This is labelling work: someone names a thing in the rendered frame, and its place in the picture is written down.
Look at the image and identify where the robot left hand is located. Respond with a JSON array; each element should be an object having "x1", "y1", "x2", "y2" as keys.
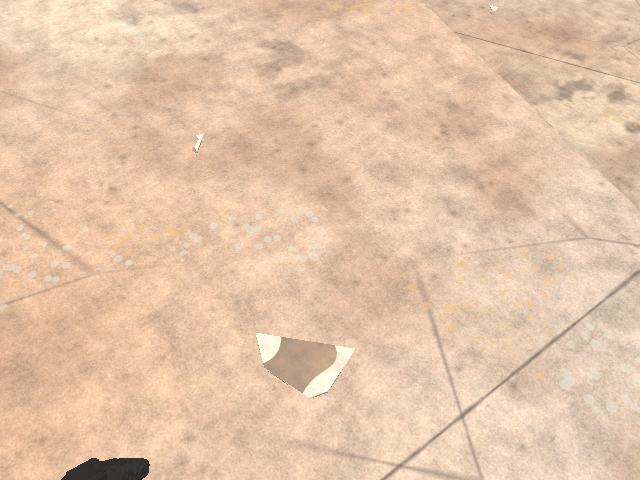
[{"x1": 61, "y1": 458, "x2": 150, "y2": 480}]

